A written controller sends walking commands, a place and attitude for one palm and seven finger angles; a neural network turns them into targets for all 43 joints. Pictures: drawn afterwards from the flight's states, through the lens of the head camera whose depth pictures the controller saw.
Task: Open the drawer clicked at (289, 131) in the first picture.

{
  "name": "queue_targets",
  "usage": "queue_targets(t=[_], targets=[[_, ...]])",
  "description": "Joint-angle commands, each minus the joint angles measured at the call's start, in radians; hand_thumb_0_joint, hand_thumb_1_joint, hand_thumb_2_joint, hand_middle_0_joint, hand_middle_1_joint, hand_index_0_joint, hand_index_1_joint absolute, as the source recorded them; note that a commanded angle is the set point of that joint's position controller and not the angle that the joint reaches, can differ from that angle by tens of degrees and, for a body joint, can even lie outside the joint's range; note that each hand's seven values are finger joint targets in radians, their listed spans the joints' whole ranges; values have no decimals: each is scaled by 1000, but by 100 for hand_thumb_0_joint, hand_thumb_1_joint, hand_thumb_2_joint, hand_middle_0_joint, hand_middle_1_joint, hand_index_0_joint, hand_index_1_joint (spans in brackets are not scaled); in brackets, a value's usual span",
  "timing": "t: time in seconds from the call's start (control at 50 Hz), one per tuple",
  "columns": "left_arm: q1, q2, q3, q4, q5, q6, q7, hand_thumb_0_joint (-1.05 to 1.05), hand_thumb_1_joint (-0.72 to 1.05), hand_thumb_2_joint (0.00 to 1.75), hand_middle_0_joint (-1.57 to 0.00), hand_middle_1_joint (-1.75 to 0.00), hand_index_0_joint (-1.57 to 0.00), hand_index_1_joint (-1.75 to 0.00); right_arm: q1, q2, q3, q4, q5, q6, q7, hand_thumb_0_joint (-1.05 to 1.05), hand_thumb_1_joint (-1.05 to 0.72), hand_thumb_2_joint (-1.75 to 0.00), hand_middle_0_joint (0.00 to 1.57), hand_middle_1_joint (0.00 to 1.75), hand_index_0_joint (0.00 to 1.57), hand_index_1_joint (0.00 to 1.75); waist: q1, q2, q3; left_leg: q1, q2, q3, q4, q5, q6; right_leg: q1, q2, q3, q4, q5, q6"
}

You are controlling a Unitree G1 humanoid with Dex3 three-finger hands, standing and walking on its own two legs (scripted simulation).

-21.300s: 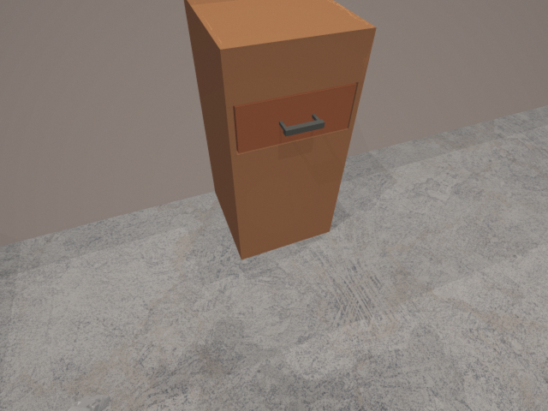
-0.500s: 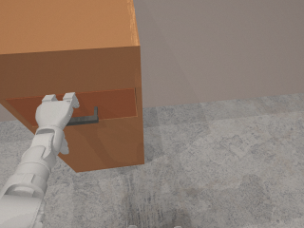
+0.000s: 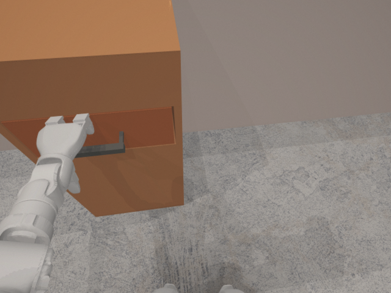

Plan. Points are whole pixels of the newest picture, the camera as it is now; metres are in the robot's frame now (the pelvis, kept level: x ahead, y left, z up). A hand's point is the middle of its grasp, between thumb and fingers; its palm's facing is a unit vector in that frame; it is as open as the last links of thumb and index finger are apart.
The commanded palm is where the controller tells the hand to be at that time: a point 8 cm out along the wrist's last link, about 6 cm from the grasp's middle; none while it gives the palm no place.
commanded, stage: move the hooked fingers above the handle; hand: left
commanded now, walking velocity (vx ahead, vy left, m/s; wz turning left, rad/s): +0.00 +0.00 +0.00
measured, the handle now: (99, 143) +0.47 +0.26 -0.06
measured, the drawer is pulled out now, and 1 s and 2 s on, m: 0.00 0.00 0.00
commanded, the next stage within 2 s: lower the fingers behind the handle in 1.76 s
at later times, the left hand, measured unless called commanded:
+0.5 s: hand (78, 147) +0.42 +0.28 +0.00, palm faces -0.08 -0.03 -1.00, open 13.5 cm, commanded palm +0.40 +0.28 +0.06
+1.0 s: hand (84, 146) +0.43 +0.27 -0.01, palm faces +0.00 -0.02 -1.00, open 13.5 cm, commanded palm +0.40 +0.28 +0.06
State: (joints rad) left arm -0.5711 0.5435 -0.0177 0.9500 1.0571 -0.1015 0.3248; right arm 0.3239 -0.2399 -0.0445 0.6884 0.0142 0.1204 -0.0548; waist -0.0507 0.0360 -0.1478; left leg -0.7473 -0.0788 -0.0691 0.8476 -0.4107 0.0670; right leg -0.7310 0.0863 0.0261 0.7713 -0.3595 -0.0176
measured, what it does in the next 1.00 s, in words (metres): stands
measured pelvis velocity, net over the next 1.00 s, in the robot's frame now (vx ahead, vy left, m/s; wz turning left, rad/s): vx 0.00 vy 0.00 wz -0.02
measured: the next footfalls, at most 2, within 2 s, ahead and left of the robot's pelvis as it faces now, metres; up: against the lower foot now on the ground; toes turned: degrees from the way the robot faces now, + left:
none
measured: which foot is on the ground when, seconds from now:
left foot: down 0.00-1.00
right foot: down 0.00-1.00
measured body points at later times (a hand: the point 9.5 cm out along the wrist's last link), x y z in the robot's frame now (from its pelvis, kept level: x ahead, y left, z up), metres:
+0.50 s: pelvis +0.00 +0.00 +0.00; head +0.08 +0.00 +0.44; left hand +0.42 +0.27 +0.05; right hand +0.06 -0.27 -0.13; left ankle -0.02 +0.07 -0.70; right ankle +0.00 -0.12 -0.70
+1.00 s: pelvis +0.00 +0.00 -0.01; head +0.09 +0.00 +0.44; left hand +0.42 +0.26 +0.05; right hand +0.07 -0.27 -0.14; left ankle -0.02 +0.07 -0.70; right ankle +0.00 -0.12 -0.70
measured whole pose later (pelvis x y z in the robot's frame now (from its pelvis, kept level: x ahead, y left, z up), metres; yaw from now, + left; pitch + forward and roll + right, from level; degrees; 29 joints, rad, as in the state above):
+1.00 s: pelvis +0.00 +0.00 -0.01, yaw -1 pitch +19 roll -3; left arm -0.58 0.48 0.03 0.97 1.10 -0.07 0.46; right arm 0.27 -0.24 -0.03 0.70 0.00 0.14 -0.02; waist -0.06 0.05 -0.17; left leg -0.78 -0.07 -0.05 0.89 -0.44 0.07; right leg -0.77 0.09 0.04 0.82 -0.38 -0.02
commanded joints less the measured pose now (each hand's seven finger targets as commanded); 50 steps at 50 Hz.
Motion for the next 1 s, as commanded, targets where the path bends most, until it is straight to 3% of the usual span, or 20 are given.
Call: queue_targets(t=[0.0,0.02,0.08,0.14,0.18,0.2,0.28,0.32,0.38,0.4,0.52,0.58,0.6,0.66,0.74,0.8,0.86,0.92,0.94,0.98], targets=[[-469,198,79,-254,17,-90,82,0,-50,30,-30,-120,-30,-120,81,-165,-63,-54,-21,-35,-4,0,-90,-90,20,30,20,30,-45,135,-365,347,72,-23,-58,416,-53,-21,-12,-40,-30,170,-43],[-437,200,95,-217,19,-81,105,0,-50,30,-30,-120,-30,-120,80,-166,-62,-53,-26,-32,3,0,-90,-90,20,30,20,30,-35,121,-362,326,67,-21,-49,414,-54,-22,-9,-44,-22,166,-45],[-412,345,230,-185,35,-30,180,0,-50,30,-30,-120,-30,-120,61,-185,-48,-52,-39,-15,22,0,-90,-90,20,30,20,30,22,135,-402,260,59,-12,-41,461,-66,19,-7,-51,22,204,-54],[-433,314,196,-203,49,35,224,0,-50,30,-30,-120,-30,-120,46,-178,-50,-70,-33,-6,31,0,-90,-90,20,30,20,30,6,108,-445,257,53,11,-39,489,-60,82,-6,-45,15,267,-43],[-421,356,227,-185,28,71,223,0,-50,30,-30,-120,-30,-120,38,-187,-43,-74,-31,4,32,0,-90,-90,20,30,20,30,14,63,-445,228,48,17,-49,458,-50,140,-7,-39,6,280,-39],[-435,364,223,-193,27,81,218,0,-50,30,-30,-120,-30,-120,36,-184,-44,-78,-25,6,29,0,-90,-90,20,30,20,30,9,57,-479,240,48,21,-56,454,-44,164,-9,-34,3,295,-33],[-396,357,207,-152,4,109,173,0,-50,30,-30,-120,-30,-120,22,-183,-34,-84,-18,16,14,0,-90,-90,20,30,20,30,10,28,-433,209,43,35,-84,397,-26,219,-16,-21,-33,291,-28],[-373,331,172,-116,1,113,143,0,-50,30,-30,-120,-30,-120,24,-181,-30,-86,-11,14,9,0,-90,-90,20,30,20,30,3,18,-364,187,45,45,-100,348,-18,213,-18,-19,-54,262,-26],[-367,351,179,-91,-10,92,97,0,-50,30,-30,-120,-30,-120,24,-181,-25,-93,-7,15,-4,0,-90,-90,20,30,20,30,-2,-18,-325,146,42,51,-113,302,-6,246,-23,-2,-79,255,-24],[-372,375,188,-105,-1,77,88,0,-50,30,-30,-120,-30,-120,26,-180,-24,-97,-2,13,-8,0,-90,-90,20,30,20,30,5,0,-336,147,40,52,-116,301,-6,247,-24,4,-78,253,-23],[-282,323,182,-123,10,-5,79,0,-50,30,-30,-120,-30,-120,41,-175,-37,-102,-9,1,-4,0,-90,-90,20,30,20,30,20,30,-334,164,45,51,-93,335,-11,198,-18,-3,-55,259,-31],[-295,291,162,-149,19,-33,85,0,-50,30,-30,-120,-30,-120,50,-174,-49,-102,-10,-8,0,0,-90,-90,20,30,20,30,4,33,-359,175,46,47,-77,350,-13,181,-17,-2,-48,269,-33],[-310,272,140,-181,25,-45,89,0,-50,30,-30,-120,-30,-120,53,-171,-53,-100,-8,-11,0,0,-90,-90,20,30,20,30,-2,68,-393,211,49,44,-71,367,-18,159,-16,-4,-42,270,-32],[-360,204,89,-211,20,-62,104,0,-50,30,-30,-120,-30,-120,63,-171,-65,-83,-11,-19,3,0,-90,-90,20,30,20,30,-34,76,-374,261,58,21,-57,377,-28,80,-12,-19,-39,228,-33],[-448,199,87,-276,15,-70,143,0,-50,30,-30,-120,-30,-120,68,-174,-70,-64,-18,-26,8,0,-90,-90,20,30,20,30,-45,114,-417,333,67,-9,-45,425,-47,20,-9,-34,-23,207,-35],[-484,250,131,-254,34,-39,184,0,-50,30,-30,-120,-30,-120,68,-178,-66,-47,-24,-23,15,0,-90,-90,20,30,20,30,-35,131,-422,337,67,-21,-43,455,-61,2,-6,-47,-6,200,-40],[-398,300,183,-172,35,35,205,0,-50,30,-30,-120,-30,-120,48,-182,-51,-49,-29,-9,27,0,-90,-90,20,30,20,30,7,131,-421,300,56,5,-51,476,-60,64,-4,-48,-3,237,-44],[-398,294,162,-154,25,88,186,0,-50,30,-30,-120,-30,-120,41,-182,-43,-65,-23,3,27,0,-90,-90,20,30,20,30,0,75,-407,258,52,24,-66,462,-45,140,-7,-40,-20,289,-37],[-410,316,172,-158,29,93,179,0,-50,30,-30,-120,-30,-120,40,-183,-41,-68,-19,5,25,0,-90,-90,20,30,20,30,0,42,-411,242,51,26,-74,447,-38,166,-8,-35,-27,297,-34],[-359,328,191,-142,7,101,153,0,-50,30,-30,-120,-30,-120,27,-182,-35,-79,-20,12,20,0,-90,-90,20,30,20,30,16,16,-408,214,45,38,-85,429,-25,234,-14,-18,-38,328,-32]])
